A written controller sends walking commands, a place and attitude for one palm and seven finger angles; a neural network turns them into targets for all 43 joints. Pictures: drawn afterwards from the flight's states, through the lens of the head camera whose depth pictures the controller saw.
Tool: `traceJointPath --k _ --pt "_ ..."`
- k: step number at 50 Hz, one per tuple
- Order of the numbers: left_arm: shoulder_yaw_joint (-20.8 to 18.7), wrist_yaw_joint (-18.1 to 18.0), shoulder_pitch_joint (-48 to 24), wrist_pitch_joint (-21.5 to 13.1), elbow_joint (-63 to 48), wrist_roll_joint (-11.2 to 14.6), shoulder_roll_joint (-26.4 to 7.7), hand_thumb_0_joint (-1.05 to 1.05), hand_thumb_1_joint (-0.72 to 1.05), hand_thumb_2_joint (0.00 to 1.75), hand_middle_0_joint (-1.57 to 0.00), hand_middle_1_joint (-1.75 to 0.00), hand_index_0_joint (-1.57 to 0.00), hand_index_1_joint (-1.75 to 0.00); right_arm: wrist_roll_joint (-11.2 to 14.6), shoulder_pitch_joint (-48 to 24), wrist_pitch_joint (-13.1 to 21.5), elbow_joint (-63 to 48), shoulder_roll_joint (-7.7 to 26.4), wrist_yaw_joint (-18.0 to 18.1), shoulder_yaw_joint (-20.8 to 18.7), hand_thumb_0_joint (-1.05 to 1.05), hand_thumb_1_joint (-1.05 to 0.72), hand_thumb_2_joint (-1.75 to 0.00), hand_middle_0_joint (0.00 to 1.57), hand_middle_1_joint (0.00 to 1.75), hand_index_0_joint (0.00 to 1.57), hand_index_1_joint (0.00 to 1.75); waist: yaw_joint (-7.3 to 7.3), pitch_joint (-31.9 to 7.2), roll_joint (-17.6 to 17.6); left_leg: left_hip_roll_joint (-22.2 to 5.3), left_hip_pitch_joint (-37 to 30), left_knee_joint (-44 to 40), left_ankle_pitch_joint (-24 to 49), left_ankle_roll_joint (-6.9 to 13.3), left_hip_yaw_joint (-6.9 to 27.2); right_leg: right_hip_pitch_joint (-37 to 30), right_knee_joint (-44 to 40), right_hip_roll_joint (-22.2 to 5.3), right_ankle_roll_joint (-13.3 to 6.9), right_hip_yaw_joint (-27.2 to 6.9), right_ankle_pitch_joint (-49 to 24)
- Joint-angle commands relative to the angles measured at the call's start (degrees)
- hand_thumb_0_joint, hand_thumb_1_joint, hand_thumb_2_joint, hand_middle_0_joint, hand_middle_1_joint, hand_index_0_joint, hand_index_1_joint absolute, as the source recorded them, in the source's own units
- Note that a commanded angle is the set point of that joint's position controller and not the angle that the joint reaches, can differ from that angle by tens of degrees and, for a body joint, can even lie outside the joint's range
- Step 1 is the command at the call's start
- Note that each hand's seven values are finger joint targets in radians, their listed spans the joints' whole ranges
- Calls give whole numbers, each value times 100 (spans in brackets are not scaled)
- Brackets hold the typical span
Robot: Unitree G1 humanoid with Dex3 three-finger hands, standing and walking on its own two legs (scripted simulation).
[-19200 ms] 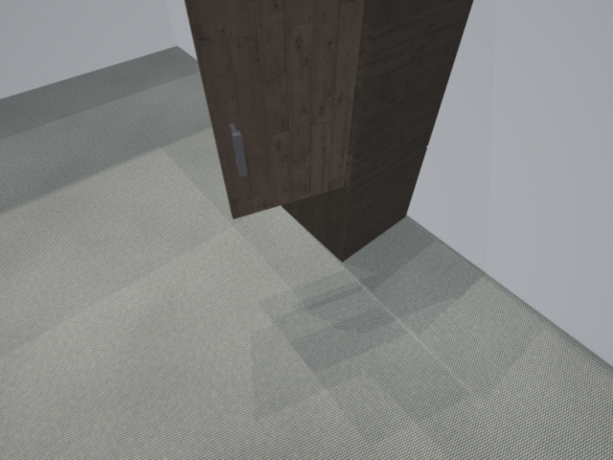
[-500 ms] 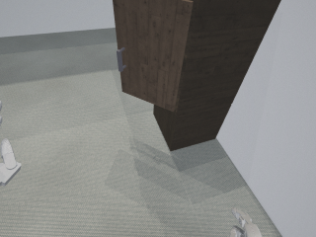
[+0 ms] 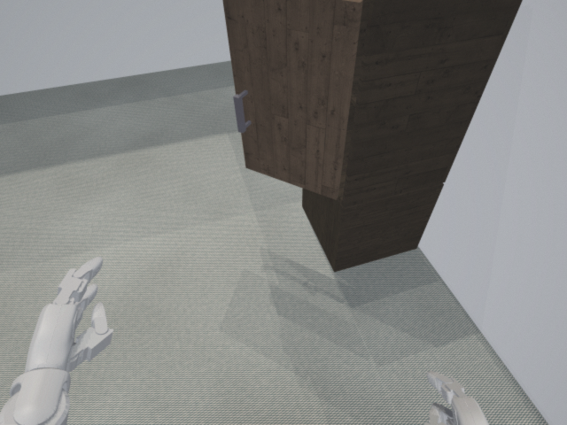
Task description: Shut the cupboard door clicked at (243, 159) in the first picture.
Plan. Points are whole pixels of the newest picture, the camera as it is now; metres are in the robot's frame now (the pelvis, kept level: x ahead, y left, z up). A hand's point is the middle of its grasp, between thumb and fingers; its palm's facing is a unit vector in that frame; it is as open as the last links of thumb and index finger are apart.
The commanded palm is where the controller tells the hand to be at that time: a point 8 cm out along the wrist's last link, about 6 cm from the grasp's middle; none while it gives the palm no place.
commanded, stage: let the arm hang, fingers relaxed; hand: left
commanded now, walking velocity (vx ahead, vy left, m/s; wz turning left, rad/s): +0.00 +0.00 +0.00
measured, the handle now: (243, 111) +0.99 +0.21 -0.08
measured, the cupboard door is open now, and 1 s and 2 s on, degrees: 43 43 43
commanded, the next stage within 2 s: look to check the result in 1.00 s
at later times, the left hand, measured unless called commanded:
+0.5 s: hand out of the picture -0.02 +0.18 -0.16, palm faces +0.00 -0.97 -0.24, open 7.3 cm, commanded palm none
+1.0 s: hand out of the picture +0.03 +0.15 -0.17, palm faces -0.01 -0.98 -0.17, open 7.4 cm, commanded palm none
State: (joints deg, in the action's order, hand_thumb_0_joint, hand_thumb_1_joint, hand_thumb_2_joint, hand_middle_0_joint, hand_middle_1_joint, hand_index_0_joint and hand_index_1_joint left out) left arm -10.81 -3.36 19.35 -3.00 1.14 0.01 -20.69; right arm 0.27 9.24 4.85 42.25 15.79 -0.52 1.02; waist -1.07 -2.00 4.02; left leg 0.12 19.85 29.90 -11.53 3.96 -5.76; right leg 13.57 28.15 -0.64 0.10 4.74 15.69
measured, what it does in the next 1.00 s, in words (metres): stands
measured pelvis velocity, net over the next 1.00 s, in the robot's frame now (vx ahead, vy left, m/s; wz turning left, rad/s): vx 0.02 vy -0.02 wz -0.02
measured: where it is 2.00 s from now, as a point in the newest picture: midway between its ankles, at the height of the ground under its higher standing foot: outside the picture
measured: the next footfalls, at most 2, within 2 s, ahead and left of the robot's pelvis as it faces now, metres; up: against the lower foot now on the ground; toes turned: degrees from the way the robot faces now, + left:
none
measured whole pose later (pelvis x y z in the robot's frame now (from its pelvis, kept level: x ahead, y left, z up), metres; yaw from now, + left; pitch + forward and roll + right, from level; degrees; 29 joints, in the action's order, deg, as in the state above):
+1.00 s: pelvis +0.02 -0.02 +0.01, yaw -1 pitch -1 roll +0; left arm 0.2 -1.3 15.3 0.0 64.6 -0.7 -9.1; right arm -0.7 14.9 0.0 64.9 9.8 1.3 0.3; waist 0.6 1.4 -0.5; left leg -0.3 11.0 21.2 -9.1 2.2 -6.6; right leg 6.0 21.0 0.4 -1.4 3.6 13.9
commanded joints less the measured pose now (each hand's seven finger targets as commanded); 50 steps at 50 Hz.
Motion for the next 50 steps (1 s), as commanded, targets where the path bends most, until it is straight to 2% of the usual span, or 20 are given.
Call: traceJointPath --k 1,3,4,5,7,9,10,12,14,15,17,23,27,33,43,50 --pt "625 298 36 309 1634 -118 -221 0 90 90 -20 -30 -20 -30 -66 -68 -144 -226 1075 32 -305 0 -90 -90 20 30 20 30 117 -128 -929 -909 -223 -567 746 -44 1128 136 -57 -301 -240 -522 -40" --pt "689 292 -134 303 2301 -136 -251 0 90 90 -20 -30 -20 -30 -107 -33 -243 -100 1007 30 -263 0 -90 -90 20 30 20 30 129 -152 -1386 -760 -335 -502 519 -60 1114 171 -217 -444 -308 -737 -91" --pt "726 279 -201 304 2639 -144 -238 0 90 90 -20 -30 -20 -30 -129 18 -290 -1 955 25 -253 0 -90 -90 20 30 20 30 153 -180 -1417 -692 -449 -459 502 -70 1094 220 -270 -510 -339 -824 -110" --pt "786 262 -234 319 2939 -135 -231 0 90 90 -20 -30 -20 -30 -139 52 -342 88 900 19 -222 0 -90 -90 20 30 20 30 157 -152 -1301 -636 -539 -434 473 -104 1045 288 -338 -550 -358 -873 -38" --pt "883 242 -282 345 3488 -116 -73 0 90 90 -20 -30 -20 -30 -167 136 -429 291 644 28 -158 0 -90 -90 20 30 20 30 195 -98 -822 -544 -603 -521 257 -149 952 306 -492 -603 -367 -953 75" --pt "923 232 -245 330 3995 -106 -40 0 90 90 -20 -30 -20 -30 -172 177 -468 524 539 43 -139 0 -90 -90 20 30 20 30 197 -48 -287 -533 -660 -655 72 -179 917 274 -578 -575 -357 -963 141" --pt "919 226 -165 307 4212 -106 -70 0 90 90 -20 -30 -20 -30 -164 218 -469 616 573 54 -145 0 -90 -90 20 30 20 30 160 -96 -103 -544 -690 -656 210 -178 934 144 -603 -545 -345 -939 -17" --pt "849 212 -38 276 4610 -104 103 0 90 90 -20 -30 -20 -30 -178 303 -467 848 428 103 -170 0 -90 -90 20 30 20 30 135 -166 441 -565 -646 -775 40 -170 941 -96 -680 -529 -382 -894 -112" --pt "855 215 42 255 4934 -84 27 0 90 90 -20 -30 -20 -30 -156 361 -466 1024 432 129 -187 0 -90 -90 20 30 20 30 92 -226 709 -589 -627 -806 91 -163 927 -341 -723 -532 -400 -861 -353" --pt "845 212 9 243 5055 -85 -2 0 90 90 -20 -30 -20 -30 -134 438 -472 1091 474 147 -212 0 -90 -90 20 30 20 30 104 -176 482 -621 -660 -770 197 -168 969 -363 -784 -527 -408 -846 -390" --pt "876 219 -35 223 5322 -70 19 0 90 90 -20 -30 -20 -30 -117 572 -471 1281 449 179 -230 0 -90 -90 20 30 20 30 146 -80 262 -653 -736 -801 205 -175 942 -314 -922 -572 -427 -881 -362" --pt "925 206 -79 231 5866 -72 108 0 90 90 -20 -30 -20 -30 -106 791 -499 1673 472 218 -256 0 -90 -90 20 30 20 30 172 552 -369 -689 -747 -1098 -310 -162 944 11 -1182 -537 -404 -850 116" --pt "948 185 -38 225 6054 -73 174 0 90 90 -20 -30 -20 -30 -112 850 -502 1837 385 215 -247 0 -90 -90 20 30 20 30 182 621 -709 -663 -954 -1090 -181 -157 838 164 -1297 -577 -389 -883 248" --pt "966 164 -53 240 6145 -77 249 0 90 90 -20 -30 -20 -30 -117 813 -497 1985 285 212 -214 0 -90 -90 20 30 20 30 163 800 -578 -677 -900 -1255 -185 -169 836 160 -1251 -522 -331 -870 122" --pt "966 143 -23 215 6193 -74 367 0 90 90 -20 -30 -20 -30 -111 776 -435 2074 113 233 -179 0 -90 -90 20 30 20 30 134 534 -360 -692 -1055 -1274 408 -184 781 -198 -1155 -524 -277 -825 -533" --pt "937 139 24 199 6238 -73 397 0 90 90 -20 -30 -20 -30 -99 781 -420 2083 141 265 -192 0 -90 -90 20 30 20 30 124 543 -239 -691 -1140 -1237 599 -181 767 -283 -1212 -523 -289 -798 -667"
